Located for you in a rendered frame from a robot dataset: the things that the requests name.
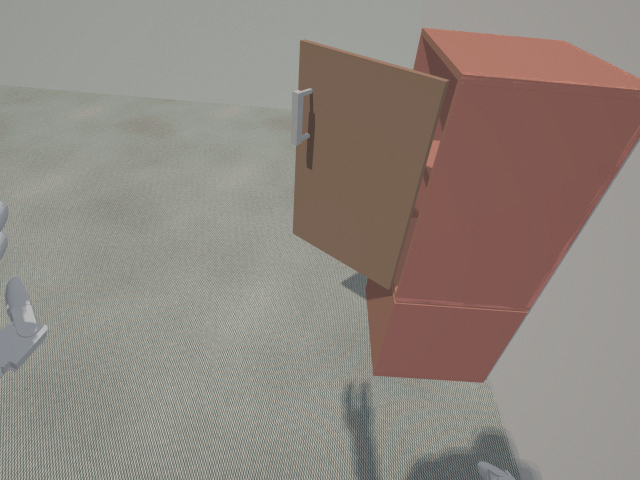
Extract cupboard door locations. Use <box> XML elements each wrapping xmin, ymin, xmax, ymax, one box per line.
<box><xmin>293</xmin><ymin>39</ymin><xmax>450</xmax><ymax>290</ymax></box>

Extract handle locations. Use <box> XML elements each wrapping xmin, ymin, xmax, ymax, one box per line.
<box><xmin>291</xmin><ymin>88</ymin><xmax>313</xmax><ymax>146</ymax></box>

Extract left robot hand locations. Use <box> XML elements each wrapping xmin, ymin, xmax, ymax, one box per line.
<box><xmin>0</xmin><ymin>201</ymin><xmax>48</xmax><ymax>378</ymax></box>

